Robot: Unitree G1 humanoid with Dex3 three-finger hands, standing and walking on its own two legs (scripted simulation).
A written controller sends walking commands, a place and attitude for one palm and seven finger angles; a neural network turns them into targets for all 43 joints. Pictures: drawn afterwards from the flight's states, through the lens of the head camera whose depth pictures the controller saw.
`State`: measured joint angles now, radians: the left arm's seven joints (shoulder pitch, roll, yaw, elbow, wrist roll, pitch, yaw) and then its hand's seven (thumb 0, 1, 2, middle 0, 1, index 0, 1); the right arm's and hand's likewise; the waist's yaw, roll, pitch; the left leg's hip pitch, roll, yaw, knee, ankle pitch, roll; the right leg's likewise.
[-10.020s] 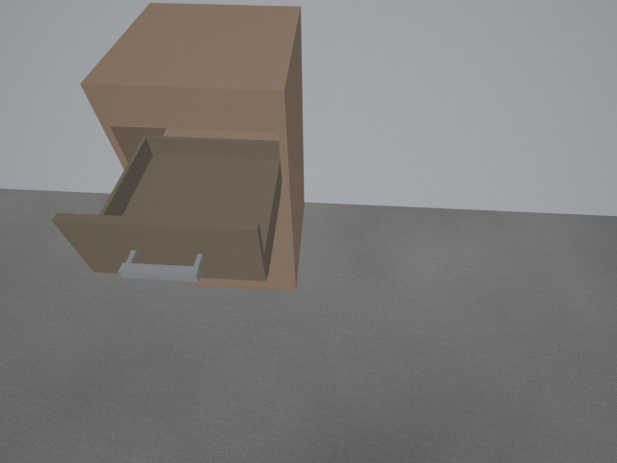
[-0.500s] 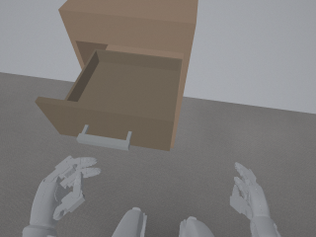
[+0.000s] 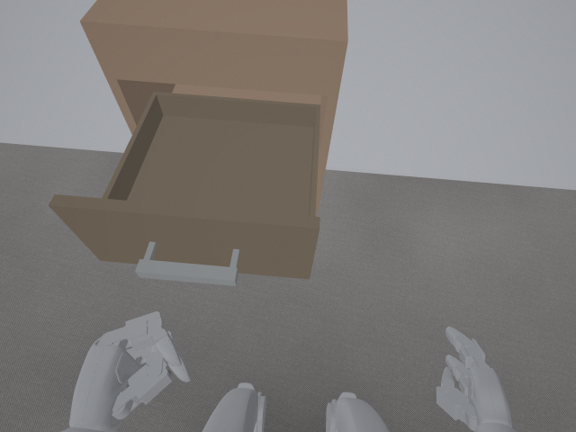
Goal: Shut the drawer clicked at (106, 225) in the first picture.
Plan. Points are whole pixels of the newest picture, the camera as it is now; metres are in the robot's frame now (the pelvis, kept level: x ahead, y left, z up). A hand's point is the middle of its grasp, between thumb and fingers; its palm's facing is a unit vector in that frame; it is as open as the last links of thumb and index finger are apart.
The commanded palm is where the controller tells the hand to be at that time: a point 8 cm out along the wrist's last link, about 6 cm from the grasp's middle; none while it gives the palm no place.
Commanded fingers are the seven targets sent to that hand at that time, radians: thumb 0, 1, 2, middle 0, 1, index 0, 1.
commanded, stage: raise the hand and make a fist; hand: left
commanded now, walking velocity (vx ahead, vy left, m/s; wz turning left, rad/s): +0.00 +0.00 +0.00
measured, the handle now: (190, 261) +0.37 +0.18 -0.04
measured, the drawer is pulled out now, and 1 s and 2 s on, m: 0.29 0.29 0.29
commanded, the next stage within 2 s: bring the fist close to the handle in 0.82 s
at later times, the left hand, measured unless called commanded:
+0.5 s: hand (171, 369) +0.19 +0.14 +0.06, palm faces -0.04 -1.00 -0.01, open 3.3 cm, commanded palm +0.16 +0.20 +0.06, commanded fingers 0.00 0.90 0.90 -1.40 -1.60 -1.40 -1.60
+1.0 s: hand (174, 370) +0.19 +0.14 +0.05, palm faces -0.03 -1.00 -0.04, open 3.3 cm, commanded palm +0.17 +0.20 +0.05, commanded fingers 0.00 0.90 0.90 -1.40 -1.60 -1.40 -1.60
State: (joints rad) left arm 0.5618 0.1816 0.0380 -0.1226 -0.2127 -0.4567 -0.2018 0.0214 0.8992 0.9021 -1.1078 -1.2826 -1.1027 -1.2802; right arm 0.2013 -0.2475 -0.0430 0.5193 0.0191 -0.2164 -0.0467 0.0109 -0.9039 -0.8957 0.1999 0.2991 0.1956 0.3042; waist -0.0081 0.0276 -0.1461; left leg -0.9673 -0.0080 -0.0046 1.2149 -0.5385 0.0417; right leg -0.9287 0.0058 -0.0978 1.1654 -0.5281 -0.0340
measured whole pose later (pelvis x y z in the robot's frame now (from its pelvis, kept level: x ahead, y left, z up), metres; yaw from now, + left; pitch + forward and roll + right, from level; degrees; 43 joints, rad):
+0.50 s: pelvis +0.01 +0.01 +0.00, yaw +0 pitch +16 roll -3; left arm 0.61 0.18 -0.04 -0.24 -0.16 -0.38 -0.14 0.02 0.90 0.90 -1.39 -1.59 -1.39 -1.59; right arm 0.22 -0.21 0.02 0.42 0.02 -0.11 -0.02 0.01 -0.90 -0.90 0.20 0.30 0.20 0.30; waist 0.01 0.04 -0.16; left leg -0.95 -0.01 -0.01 1.22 -0.56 0.05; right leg -0.91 0.00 -0.10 1.16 -0.54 -0.02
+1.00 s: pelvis +0.01 -0.01 +0.00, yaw +0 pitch +17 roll -2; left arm 0.62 0.19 0.02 -0.19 -0.19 -0.43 -0.18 0.02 0.90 0.90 -1.40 -1.60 -1.39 -1.60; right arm 0.21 -0.22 0.00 0.44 0.03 -0.13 -0.04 0.01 -0.90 -0.90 0.20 0.30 0.20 0.30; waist 0.00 0.04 -0.17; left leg -0.95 0.00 -0.02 1.22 -0.56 0.03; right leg -0.91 0.02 -0.11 1.16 -0.55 -0.05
